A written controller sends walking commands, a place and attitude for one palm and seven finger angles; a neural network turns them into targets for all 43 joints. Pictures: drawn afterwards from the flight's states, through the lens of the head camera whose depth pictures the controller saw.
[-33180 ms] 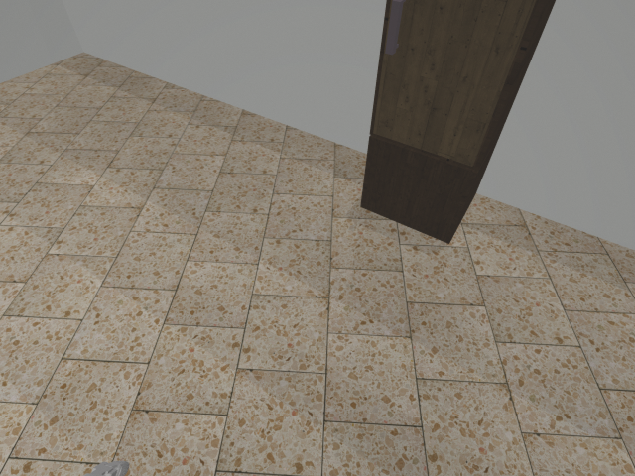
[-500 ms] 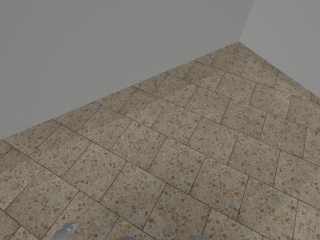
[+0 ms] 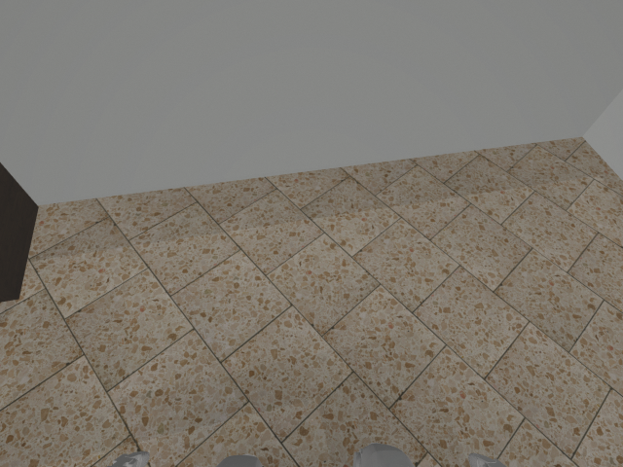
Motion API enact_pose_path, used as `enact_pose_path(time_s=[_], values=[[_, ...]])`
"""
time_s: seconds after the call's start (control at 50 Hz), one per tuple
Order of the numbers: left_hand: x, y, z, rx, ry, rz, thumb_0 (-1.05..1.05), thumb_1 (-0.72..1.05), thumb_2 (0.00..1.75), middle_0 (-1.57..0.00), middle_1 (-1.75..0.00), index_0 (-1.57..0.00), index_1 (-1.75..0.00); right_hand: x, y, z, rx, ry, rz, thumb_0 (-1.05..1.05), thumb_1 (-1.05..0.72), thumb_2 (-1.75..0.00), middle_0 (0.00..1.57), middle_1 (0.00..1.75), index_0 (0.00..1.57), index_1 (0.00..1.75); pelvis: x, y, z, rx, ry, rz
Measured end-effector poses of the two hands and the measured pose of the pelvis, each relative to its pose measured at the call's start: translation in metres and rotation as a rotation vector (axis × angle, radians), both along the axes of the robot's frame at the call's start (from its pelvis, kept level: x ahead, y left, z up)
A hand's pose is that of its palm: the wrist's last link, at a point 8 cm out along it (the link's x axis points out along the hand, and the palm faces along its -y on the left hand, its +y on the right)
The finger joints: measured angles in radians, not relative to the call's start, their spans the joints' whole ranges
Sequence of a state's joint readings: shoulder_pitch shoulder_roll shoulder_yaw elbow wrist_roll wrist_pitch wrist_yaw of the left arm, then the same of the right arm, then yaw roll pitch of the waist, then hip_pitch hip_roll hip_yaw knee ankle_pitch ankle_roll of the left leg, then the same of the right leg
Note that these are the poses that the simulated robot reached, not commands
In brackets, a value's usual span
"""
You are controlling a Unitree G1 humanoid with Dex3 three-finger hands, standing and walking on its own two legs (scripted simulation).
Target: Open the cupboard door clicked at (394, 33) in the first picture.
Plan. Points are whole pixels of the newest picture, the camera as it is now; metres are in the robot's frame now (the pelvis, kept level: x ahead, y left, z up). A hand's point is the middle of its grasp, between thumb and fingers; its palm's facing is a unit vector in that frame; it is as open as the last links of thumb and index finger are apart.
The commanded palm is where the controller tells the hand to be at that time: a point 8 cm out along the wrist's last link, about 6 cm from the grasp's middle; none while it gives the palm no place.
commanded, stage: turn to face it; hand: left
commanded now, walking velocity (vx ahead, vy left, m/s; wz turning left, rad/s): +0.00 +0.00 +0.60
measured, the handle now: out of the picture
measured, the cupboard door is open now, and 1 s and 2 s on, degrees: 44 44 44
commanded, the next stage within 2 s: take the last steps up to it in 1.52 s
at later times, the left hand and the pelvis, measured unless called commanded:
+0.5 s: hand out of the picture +0.01 +0.17 -0.18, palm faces +0.33 -0.92 -0.21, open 7.4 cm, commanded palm none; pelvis +0.02 -0.03 -0.01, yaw +19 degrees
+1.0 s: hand out of the picture -0.01 +0.14 -0.15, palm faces +0.58 -0.77 -0.26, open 7.4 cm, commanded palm none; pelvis +0.05 -0.06 +0.01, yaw +38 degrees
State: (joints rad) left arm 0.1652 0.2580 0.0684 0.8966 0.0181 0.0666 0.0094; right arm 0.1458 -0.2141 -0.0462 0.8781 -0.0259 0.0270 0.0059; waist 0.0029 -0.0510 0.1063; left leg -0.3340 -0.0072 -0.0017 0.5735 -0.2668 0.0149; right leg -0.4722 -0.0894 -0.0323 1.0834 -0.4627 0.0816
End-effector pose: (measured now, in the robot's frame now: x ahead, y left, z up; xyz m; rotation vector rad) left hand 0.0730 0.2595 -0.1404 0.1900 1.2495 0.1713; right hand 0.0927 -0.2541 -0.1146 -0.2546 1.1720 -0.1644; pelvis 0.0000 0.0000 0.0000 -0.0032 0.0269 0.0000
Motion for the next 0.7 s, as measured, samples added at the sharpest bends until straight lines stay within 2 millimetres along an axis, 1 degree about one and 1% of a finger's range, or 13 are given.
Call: enact_pose_path(time_s=[0.1,0.14,0.18,0.2,0.24,0.3,0.36,0.42,0.46,0.52,0.56,0.6,0.7], values=[[0.006,-0.005,0.016,0.032,-0.056,0.038,0.01,0.91,0.9,-0.2,-0.3,-0.2,-0.29,0.0,-0.008,-0.006,0.027,0.044,0.033,0.0,-0.91,-0.89,0.2,0.3,0.21,0.3,0.002,-0.015,0.004,-0.006,0.001,0.055],[0.007,-0.011,0.021,0.049,-0.08,0.052,0.01,0.91,0.9,-0.2,-0.3,-0.2,-0.29,0.002,-0.016,-0.012,0.041,0.058,0.043,0.0,-0.9,-0.89,0.2,0.3,0.21,0.3,0.004,-0.024,0.002,-0.005,0.001,0.08],[0.006,-0.017,0.022,0.074,-0.11,0.064,0.01,0.91,0.9,-0.2,-0.3,-0.2,-0.29,0.006,-0.025,-0.022,0.056,0.065,0.053,0.0,-0.9,-0.89,0.2,0.3,0.21,0.3,0.006,-0.035,-0.004,0.012,0.006,0.105],[0.003,-0.021,0.023,0.085,-0.115,0.073,0.01,0.91,0.9,-0.2,-0.3,-0.2,-0.29,0.01,-0.03,-0.026,0.059,0.07,0.059,0.0,-0.9,-0.89,0.2,0.3,0.21,0.3,0.006,-0.039,-0.006,0.012,0.003,0.118],[-0.006,-0.028,0.026,0.089,-0.11,0.101,0.01,0.91,0.9,-0.2,-0.3,-0.2,-0.29,0.018,-0.035,-0.027,0.059,0.082,0.081,0.0,-0.91,-0.89,0.2,0.3,0.21,0.3,0.007,-0.042,-0.004,0.011,-0.008,0.153],[-0.022,-0.04,0.028,0.073,-0.083,0.145,0.01,0.9,0.9,-0.2,-0.3,-0.2,-0.29,0.034,-0.038,-0.02,0.057,0.086,0.115,0.01,-0.91,-0.9,0.2,0.3,0.2,0.3,0.011,-0.046,0.003,0.024,-0.014,0.194],[-0.037,-0.05,0.025,0.041,-0.056,0.185,0.01,0.9,0.9,-0.2,-0.3,-0.2,-0.29,0.054,-0.032,-0.011,0.056,0.073,0.161,0.01,-0.91,-0.9,0.2,0.3,0.2,0.3,0.015,-0.047,0.008,0.043,-0.013,0.231],[-0.055,-0.053,0.016,0.007,-0.031,0.233,0.01,0.9,0.9,-0.2,-0.3,-0.2,-0.29,0.078,-0.018,-0.005,0.049,0.047,0.226,0.01,-0.91,-0.9,0.19,0.3,0.2,0.3,0.017,-0.044,0.007,0.046,-0.011,0.271],[-0.069,-0.051,0.007,-0.013,-0.014,0.273,0.01,0.9,0.9,-0.2,-0.3,-0.2,-0.3,0.095,-0.005,-0.004,0.04,0.02,0.274,0.01,-0.91,-0.9,0.19,0.3,0.2,0.3,0.018,-0.039,0.003,0.04,-0.01,0.3],[-0.088,-0.042,-0.011,-0.029,0.015,0.331,0.01,0.9,0.9,-0.2,-0.3,-0.2,-0.3,0.116,0.012,-0.007,0.02,-0.041,0.34,0.0,-0.91,-0.9,0.2,0.3,0.2,0.3,0.019,-0.031,-0.011,0.018,-0.005,0.342],[-0.095,-0.037,-0.013,-0.019,0.035,0.363,0.01,0.9,0.9,-0.2,-0.3,-0.2,-0.3,0.121,0.019,-0.004,0.01,-0.051,0.373,0.0,-0.91,-0.9,0.2,0.3,0.2,0.3,0.018,-0.033,-0.01,0.02,-0.007,0.36],[-0.096,-0.033,-0.009,-0.007,0.032,0.393,0.01,0.9,0.9,-0.2,-0.3,-0.2,-0.29,0.123,0.022,-0.001,0.003,-0.044,0.398,0.0,-0.91,-0.9,0.2,0.3,0.2,0.3,0.019,-0.035,-0.006,0.013,-0.006,0.385],[-0.087,-0.029,0.009,0.029,-0.035,0.439,0.01,0.91,0.9,-0.2,-0.3,-0.2,-0.29,0.123,0.021,-0.003,0.01,0.013,0.445,0.0,-0.91,-0.89,0.2,0.3,0.21,0.3,0.024,-0.045,0.002,-0.007,-0.007,0.448]])
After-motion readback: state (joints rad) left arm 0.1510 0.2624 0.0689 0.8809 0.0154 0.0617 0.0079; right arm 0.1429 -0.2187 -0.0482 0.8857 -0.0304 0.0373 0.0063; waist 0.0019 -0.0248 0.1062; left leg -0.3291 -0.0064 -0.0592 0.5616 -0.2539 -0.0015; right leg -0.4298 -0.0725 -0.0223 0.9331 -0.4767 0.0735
